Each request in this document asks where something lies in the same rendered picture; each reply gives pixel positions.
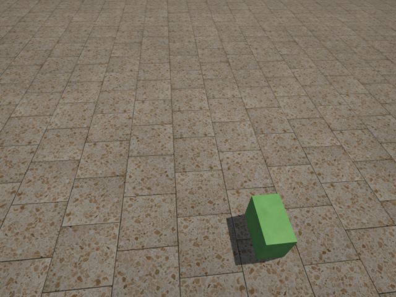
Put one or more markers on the carton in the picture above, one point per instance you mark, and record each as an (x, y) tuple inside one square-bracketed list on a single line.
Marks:
[(269, 226)]

